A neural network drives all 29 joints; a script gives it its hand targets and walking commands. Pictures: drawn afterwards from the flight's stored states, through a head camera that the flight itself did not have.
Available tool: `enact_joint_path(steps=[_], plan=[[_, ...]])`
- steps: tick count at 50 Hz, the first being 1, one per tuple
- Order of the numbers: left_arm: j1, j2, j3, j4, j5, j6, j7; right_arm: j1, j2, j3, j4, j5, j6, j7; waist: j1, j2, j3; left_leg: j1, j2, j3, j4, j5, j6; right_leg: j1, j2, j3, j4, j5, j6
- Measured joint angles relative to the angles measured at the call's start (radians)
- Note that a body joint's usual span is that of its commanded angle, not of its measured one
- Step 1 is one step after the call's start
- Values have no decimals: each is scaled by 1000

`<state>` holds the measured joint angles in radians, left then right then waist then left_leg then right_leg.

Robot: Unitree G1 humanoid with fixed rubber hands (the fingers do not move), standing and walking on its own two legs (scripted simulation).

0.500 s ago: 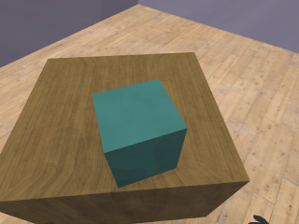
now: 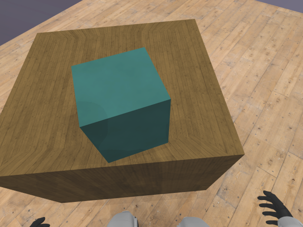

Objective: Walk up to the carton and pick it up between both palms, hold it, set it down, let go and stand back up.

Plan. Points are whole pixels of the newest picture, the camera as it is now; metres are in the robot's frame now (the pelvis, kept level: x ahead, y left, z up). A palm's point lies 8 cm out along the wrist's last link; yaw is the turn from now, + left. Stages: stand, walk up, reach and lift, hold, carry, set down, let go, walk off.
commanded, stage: walk up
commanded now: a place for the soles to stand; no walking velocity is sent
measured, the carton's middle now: (125, 108) +0.43 +0.10 +0.00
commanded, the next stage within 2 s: none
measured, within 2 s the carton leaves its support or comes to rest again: neither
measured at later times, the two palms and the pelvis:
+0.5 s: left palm out of the picture -0.07 +0.34 -0.08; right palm out of the picture -0.03 -0.32 -0.11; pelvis -0.17 +0.00 -0.01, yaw +7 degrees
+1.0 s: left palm out of the picture -0.33 +0.37 -0.10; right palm out of the picture -0.23 -0.29 -0.07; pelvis -0.35 +0.03 +0.00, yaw -1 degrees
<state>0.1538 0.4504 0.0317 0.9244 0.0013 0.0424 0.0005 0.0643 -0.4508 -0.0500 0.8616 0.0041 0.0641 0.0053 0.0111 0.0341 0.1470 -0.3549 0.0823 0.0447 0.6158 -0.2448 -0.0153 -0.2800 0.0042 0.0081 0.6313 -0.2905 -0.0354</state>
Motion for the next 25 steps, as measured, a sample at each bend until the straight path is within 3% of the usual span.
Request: enact_joint_path(steps=[2,4,7,10,18,25], plan=[[7,-15,10,-4,14,-7,8,-32,-11,-3,-24,12,10,-1,10,17,34,-57,-41,-100,141,-145,23,-10,17,6,4,-112,-13],[10,-43,-1,-17,24,-8,9,-32,-9,-8,-45,12,19,-8,3,42,56,-100,-117,-192,301,-277,36,-34,23,-10,23,-60,-14],[15,-43,-7,-50,25,-12,13,6,17,9,-48,2,17,-13,24,5,35,-142,-199,-187,512,-325,33,-69,-7,2,-5,7,-20],[7,-41,-6,-98,14,-16,25,53,20,13,-61,3,12,-17,13,-9,27,-125,-234,-205,626,-297,14,-81,-29,-12,-36,40,-25],[-21,-46,-1,-188,-1,-29,38,103,-10,9,-88,2,16,-23,-9,3,54,-17,-179,-199,460,-295,-8,-123,-45,-62,-37,112,-27],[-22,-4,25,-196,14,-5,18,149,-15,-2,-112,-10,15,9,-4,-32,30,30,-125,-97,281,-261,34,-212,-87,-81,22,171,-7]])
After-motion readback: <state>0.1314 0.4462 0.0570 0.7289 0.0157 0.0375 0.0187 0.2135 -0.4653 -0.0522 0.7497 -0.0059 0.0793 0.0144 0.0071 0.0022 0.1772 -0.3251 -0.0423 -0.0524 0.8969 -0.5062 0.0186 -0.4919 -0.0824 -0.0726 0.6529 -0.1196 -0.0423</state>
